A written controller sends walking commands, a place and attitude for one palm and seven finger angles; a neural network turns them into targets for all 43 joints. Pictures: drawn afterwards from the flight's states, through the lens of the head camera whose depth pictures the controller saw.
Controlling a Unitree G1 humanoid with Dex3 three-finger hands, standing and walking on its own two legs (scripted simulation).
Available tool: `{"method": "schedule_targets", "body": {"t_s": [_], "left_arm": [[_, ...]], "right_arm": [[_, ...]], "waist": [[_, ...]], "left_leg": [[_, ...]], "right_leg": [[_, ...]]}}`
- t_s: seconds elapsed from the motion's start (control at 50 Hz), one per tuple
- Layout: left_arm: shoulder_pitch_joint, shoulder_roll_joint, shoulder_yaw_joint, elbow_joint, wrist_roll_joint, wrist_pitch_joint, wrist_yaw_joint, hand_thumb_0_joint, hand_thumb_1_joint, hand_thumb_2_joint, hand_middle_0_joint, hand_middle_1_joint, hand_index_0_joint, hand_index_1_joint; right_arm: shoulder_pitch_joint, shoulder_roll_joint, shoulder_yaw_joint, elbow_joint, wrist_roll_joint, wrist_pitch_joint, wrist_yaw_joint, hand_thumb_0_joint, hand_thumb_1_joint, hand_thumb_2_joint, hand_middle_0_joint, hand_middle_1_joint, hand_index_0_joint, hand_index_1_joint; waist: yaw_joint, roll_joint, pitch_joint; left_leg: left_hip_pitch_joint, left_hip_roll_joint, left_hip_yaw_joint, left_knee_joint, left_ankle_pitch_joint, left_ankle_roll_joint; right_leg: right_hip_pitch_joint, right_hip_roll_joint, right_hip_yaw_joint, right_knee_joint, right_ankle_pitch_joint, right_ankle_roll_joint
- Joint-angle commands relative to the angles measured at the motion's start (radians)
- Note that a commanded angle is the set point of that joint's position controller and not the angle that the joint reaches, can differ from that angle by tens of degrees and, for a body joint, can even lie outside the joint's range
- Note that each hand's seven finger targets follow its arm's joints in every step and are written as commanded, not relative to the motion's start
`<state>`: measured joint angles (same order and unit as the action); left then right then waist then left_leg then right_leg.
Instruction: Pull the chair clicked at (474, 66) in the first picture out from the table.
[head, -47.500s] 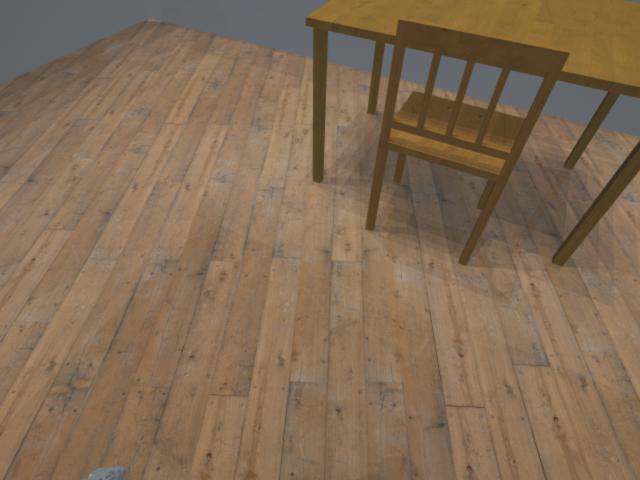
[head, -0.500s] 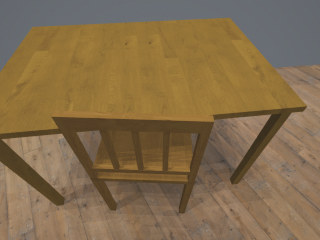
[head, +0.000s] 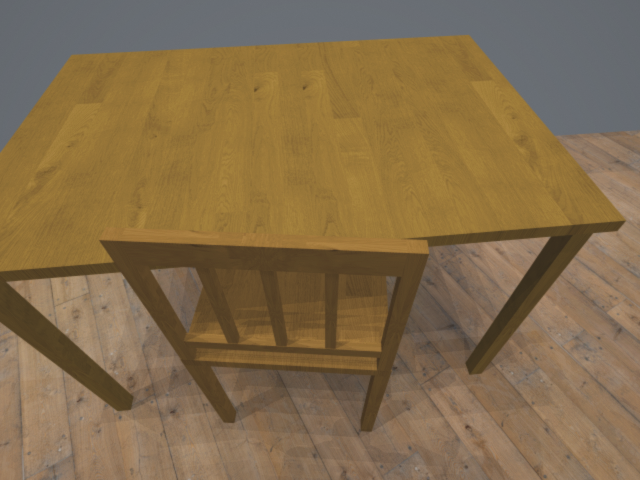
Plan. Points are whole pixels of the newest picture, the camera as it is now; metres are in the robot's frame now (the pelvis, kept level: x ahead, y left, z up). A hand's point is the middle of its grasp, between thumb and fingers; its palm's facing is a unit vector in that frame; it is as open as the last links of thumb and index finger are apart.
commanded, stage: look again from close up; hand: left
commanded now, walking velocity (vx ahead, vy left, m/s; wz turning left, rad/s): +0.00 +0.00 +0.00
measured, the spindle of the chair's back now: (275, 308) +0.40 +0.11 -0.10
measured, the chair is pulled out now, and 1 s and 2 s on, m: -0.08 -0.08 -0.08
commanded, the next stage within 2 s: raise the hand toward the chair's back in 0.78 s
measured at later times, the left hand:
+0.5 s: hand out of the picture +0.03 +0.23 -0.17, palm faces +0.01 -0.97 -0.23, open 7.4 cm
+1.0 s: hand out of the picture +0.11 +0.24 -0.09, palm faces +0.20 -0.96 -0.21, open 7.4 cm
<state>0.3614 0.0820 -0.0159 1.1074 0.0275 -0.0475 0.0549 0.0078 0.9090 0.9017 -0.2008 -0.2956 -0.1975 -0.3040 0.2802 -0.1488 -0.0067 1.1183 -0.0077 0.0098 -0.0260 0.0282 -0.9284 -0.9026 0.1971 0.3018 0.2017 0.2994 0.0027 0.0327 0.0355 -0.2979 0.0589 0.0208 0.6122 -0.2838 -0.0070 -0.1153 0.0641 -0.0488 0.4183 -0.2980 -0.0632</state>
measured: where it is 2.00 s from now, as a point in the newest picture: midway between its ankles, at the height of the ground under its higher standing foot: outside the picture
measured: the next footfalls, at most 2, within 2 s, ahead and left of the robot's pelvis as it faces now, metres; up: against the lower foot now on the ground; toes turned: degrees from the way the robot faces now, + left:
none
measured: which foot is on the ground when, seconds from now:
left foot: down 0.00-1.00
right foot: down 0.00-1.00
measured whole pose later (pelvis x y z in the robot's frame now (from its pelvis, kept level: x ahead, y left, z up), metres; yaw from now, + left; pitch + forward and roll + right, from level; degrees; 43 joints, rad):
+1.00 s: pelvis -0.01 +0.04 +0.00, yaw +1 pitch +1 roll +1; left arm 0.48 0.20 0.02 0.29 -0.10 0.03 0.08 0.03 0.91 0.89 -0.20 -0.29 -0.20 -0.30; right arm 0.31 -0.20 0.02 0.90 0.01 -0.20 -0.05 0.02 -0.91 -0.90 0.20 0.30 0.20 0.30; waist 0.01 -0.02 0.04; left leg -0.26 -0.05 0.06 0.49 -0.24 0.04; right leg -0.23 -0.04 -0.04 0.59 -0.34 -0.02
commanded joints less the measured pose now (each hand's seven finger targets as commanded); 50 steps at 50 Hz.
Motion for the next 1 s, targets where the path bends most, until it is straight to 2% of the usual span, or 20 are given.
{"method": "schedule_targets", "body": {"t_s": [0.0, 0.04, 0.08, 0.1, 0.12, 0.16, 0.2, 0.28, 0.36, 0.46, 0.72, 0.8, 0.84, 0.86, 0.88, 0.9, 0.92, 0.94, 0.96, 0.98], "left_arm": [[0.039, 0.164, 0.036, -0.085, -0.005, -0.021, 0.009, 0.0, 0.9, 0.9, -0.2, -0.3, -0.2, -0.3], [0.009, 0.153, 0.03, -0.105, -0.006, -0.005, 0.008, 0.0, 0.9, 0.9, -0.2, -0.3, -0.2, -0.3], [0.031, 0.136, 0.027, -0.111, -0.01, 0.005, 0.003, 0.0, 0.9, 0.9, -0.2, -0.3, -0.2, -0.3], [0.031, 0.142, 0.026, -0.109, -0.01, 0.012, 0.004, 0.0, 0.9, 0.9, -0.2, -0.3, -0.2, -0.3], [0.034, 0.147, 0.028, -0.109, -0.01, 0.017, 0.004, 0.0, 0.9, 0.9, -0.2, -0.3, -0.2, -0.3], [0.028, 0.151, 0.024, -0.113, -0.009, 0.023, 0.002, 0.0, 0.9, 0.9, -0.2, -0.3, -0.2, -0.3], [0.01, 0.159, 0.023, -0.126, -0.01, 0.027, -0.002, 0.0, 0.9, 0.9, -0.2, -0.3, -0.2, -0.3], [-0.006, 0.177, 0.023, -0.142, -0.011, 0.031, -0.007, 0.0, 0.9, 0.9, -0.2, -0.3, -0.2, -0.3], [-0.009, 0.187, 0.024, -0.152, -0.011, 0.03, -0.007, 0.0, 0.9, 0.9, -0.2, -0.3, -0.2, -0.3], [-0.012, 0.198, 0.023, -0.151, -0.012, 0.03, -0.008, 0.0, 0.9, 0.9, -0.2, -0.3, -0.2, -0.3], [0.009, 0.194, 0.015, -0.112, -0.015, 0.026, -0.006, 0.0, 0.9, 0.9, -0.2, -0.3, -0.2, -0.3], [0.015, 0.185, 0.014, -0.1, -0.015, 0.027, -0.006, 0.0, 0.9, 0.9, -0.2, -0.3, -0.2, -0.3], [0.022, 0.184, 0.012, -0.094, -0.014, 0.025, -0.006, 0.0, 0.9, 0.9, -0.2, -0.3, -0.2, -0.3], [0.053, 0.183, 0.015, -0.057, 0.003, 0.005, 0.024, 0.0, 0.9, 0.9, -0.2, -0.3, -0.2, -0.3], [-0.624, 0.591, 0.311, -1.609, -0.202, -0.149, 0.051, 0.0, 0.877, 0.89, -0.198, -0.296, -0.198, -0.296], [-0.241, 0.358, 0.104, -1.458, -0.111, -0.101, 0.056, 0.0, 0.853, 0.88, -0.195, -0.293, -0.195, -0.293], [0.069, 0.138, 0.009, -1.151, -0.14, 0.007, 0.059, 0.0, 0.83, 0.87, -0.193, -0.289, -0.193, -0.289], [0.002, 0.096, -0.023, -1.224, -0.174, 0.008, 0.034, 0.0, 0.807, 0.86, -0.191, -0.285, -0.191, -0.285], [-0.072, 0.114, 0.004, -1.201, -0.174, -0.023, 0.003, 0.0, 0.783, 0.85, -0.188, -0.282, -0.188, -0.282], [-0.022, 0.092, 0.035, -1.045, -0.18, -0.048, -0.031, 0.0, 0.76, 0.84, -0.186, -0.278, -0.186, -0.278]], "right_arm": [[0.049, -0.023, -0.01, -0.112, 0.002, -0.029, 0.006, 0.0, -0.9, -0.9, 0.2, 0.3, 0.2, 0.3], [0.075, -0.044, -0.012, -0.106, 0.002, -0.034, 0.0, 0.0, -0.9, -0.9, 0.2, 0.3, 0.2, 0.3], [0.06, -0.081, -0.011, -0.108, -0.003, -0.041, -0.005, 0.0, -0.9, -0.9, 0.2, 0.3, 0.2, 0.3], [0.054, -0.084, -0.009, -0.107, -0.003, -0.042, -0.006, 0.0, -0.9, -0.9, 0.2, 0.3, 0.2, 0.3], [0.043, -0.088, -0.007, -0.112, -0.002, -0.042, -0.007, 0.0, -0.9, -0.9, 0.2, 0.3, 0.2, 0.3], [0.025, -0.096, -0.006, -0.121, -0.002, -0.04, -0.006, 0.0, -0.9, -0.9, 0.2, 0.3, 0.2, 0.3], [0.018, -0.108, -0.006, -0.125, -0.004, -0.04, -0.003, 0.0, -0.9, -0.9, 0.2, 0.3, 0.2, 0.3], [0.01, -0.125, -0.003, -0.129, -0.006, -0.045, -0.001, 0.0, -0.9, -0.9, 0.2, 0.3, 0.2, 0.3], [0.006, -0.132, -0.002, -0.13, -0.004, -0.047, 0.001, 0.0, -0.9, -0.9, 0.2, 0.3, 0.2, 0.3], [0.011, -0.14, -0.001, -0.119, -0.002, -0.053, 0.0, 0.0, -0.9, -0.9, 0.2, 0.3, 0.2, 0.3], [0.014, -0.13, 0.002, -0.065, 0.003, -0.055, -0.001, 0.0, -0.9, -0.9, 0.2, 0.3, 0.2, 0.3], [0.012, -0.123, 0.002, -0.051, 0.004, -0.055, -0.002, 0.0, -0.9, -0.9, 0.2, 0.3, 0.2, 0.3], [0.017, -0.118, 0.002, -0.046, 0.004, -0.055, -0.001, 0.0, -0.9, -0.9, 0.2, 0.3, 0.2, 0.3], [-0.042, -0.152, 0.001, -0.111, 0.006, -0.049, 0.002, 0.0, -0.9, -0.9, 0.2, 0.3, 0.2, 0.3], [-0.089, -0.316, -0.073, -0.405, 0.016, -0.172, -0.075, 0.0, -0.9, -0.9, 0.2, 0.3, 0.2, 0.3], [-0.068, -0.232, 0.008, -0.393, 0.018, -0.284, -0.074, 0.0, -0.9, -0.9, 0.2, 0.3, 0.2, 0.3], [-0.042, -0.184, 0.01, -0.371, 0.024, -0.331, -0.041, 0.0, -0.9, -0.9, 0.2, 0.3, 0.2, 0.3], [-0.038, -0.209, -0.006, -0.393, 0.035, -0.334, -0.027, 0.0, -0.9, -0.9, 0.2, 0.3, 0.2, 0.3], [-0.069, -0.23, -0.026, -0.428, 0.027, -0.34, -0.021, 0.0, -0.9, -0.9, 0.2, 0.3, 0.2, 0.3], [-0.082, -0.233, -0.035, -0.444, 0.016, -0.337, -0.016, 0.0, -0.9, -0.9, 0.2, 0.3, 0.2, 0.3]], "waist": [[-0.03, -0.173, -0.077], [-0.042, -0.093, -0.023], [-0.009, -0.008, 0.0], [-0.007, 0.048, 0.009], [-0.001, 0.045, 0.016], [0.003, -0.009, 0.04], [0.004, -0.013, 0.048], [0.008, 0.004, 0.021], [0.008, -0.031, -0.006], [0.008, -0.029, -0.038], [0.006, -0.033, -0.023], [0.007, -0.039, 0.019], [0.005, -0.039, 0.003], [0.012, 0.012, 0.047], [-0.105, 0.263, -0.36], [0.003, 0.337, -0.402], [-0.021, 0.183, -0.324], [-0.027, 0.061, -0.223], [-0.039, -0.038, -0.131], [-0.058, -0.16, -0.008]], "left_leg": [[0.005, -0.024, 0.02, 0.032, -0.036, 0.016], [0.086, -0.005, -0.013, -0.101, 0.075, 0.026], [0.096, 0.048, -0.059, -0.105, 0.242, 0.049], [0.072, 0.051, -0.087, -0.113, 0.276, 0.056], [0.058, 0.056, -0.1, -0.125, 0.287, 0.063], [0.044, 0.05, -0.101, -0.154, 0.206, 0.062], [0.039, 0.047, -0.116, -0.178, 0.178, 0.064], [0.068, 0.05, -0.121, -0.209, 0.189, 0.068], [0.09, 0.049, -0.124, -0.216, 0.206, 0.068], [0.134, 0.049, -0.122, -0.212, 0.304, 0.069], [0.165, 0.043, -0.107, -0.216, 0.326, 0.066], [0.144, 0.043, -0.104, -0.231, 0.275, 0.066], [0.153, 0.041, -0.102, -0.231, 0.266, 0.065], [0.099, 0.058, -0.074, -0.064, 0.434, 0.035], [0.377, -0.051, -0.054, -0.103, 0.52, -0.015], [0.492, 0.021, -0.077, -0.17, 0.794, -0.053], [0.423, 0.019, -0.082, -0.181, 0.874, -0.045], [0.321, 0.017, -0.102, -0.161, 0.762, -0.024], [0.189, 0.006, -0.105, -0.111, 0.527, -0.01], [0.037, -0.019, -0.105, -0.071, 0.273, 0.003]], "right_leg": [[-0.008, -0.248, 0.17, -0.005, 0.656, -0.053], [-0.113, -0.197, 0.15, 0.023, 0.422, -0.027], [-0.144, -0.144, 0.135, 0.02, 0.292, 0.004], [-0.128, -0.134, 0.124, 0.027, 0.229, 0.006], [-0.117, -0.125, 0.121, 0.023, 0.191, 0.006], [-0.124, -0.126, 0.121, -0.001, 0.121, 0.008], [-0.129, -0.123, 0.119, -0.004, 0.086, 0.011], [-0.118, -0.125, 0.109, -0.004, 0.081, 0.016], [-0.105, -0.136, 0.11, -0.008, 0.09, 0.022], [-0.088, -0.143, 0.104, -0.001, 0.133, 0.027], [-0.086, -0.159, 0.115, -0.025, 0.174, 0.027], [-0.102, -0.16, 0.114, -0.039, 0.149, 0.028], [-0.096, -0.163, 0.118, -0.043, 0.156, 0.027], [-0.13, -0.191, 0.139, -0.047, 0.348, 0.041], [-0.116, -0.105, 0.027, -0.002, 0.507, 0.039], [-0.134, -0.086, -0.006, 0.141, 0.229, 0.005], [-0.229, -0.061, -0.034, 0.242, 0.067, 0.019], [-0.294, -0.064, -0.036, 0.24, 0.009, 0.043], [-0.348, -0.068, -0.034, 0.188, -0.024, 0.049], [-0.399, -0.061, -0.055, 0.146, -0.025, 0.045]]}}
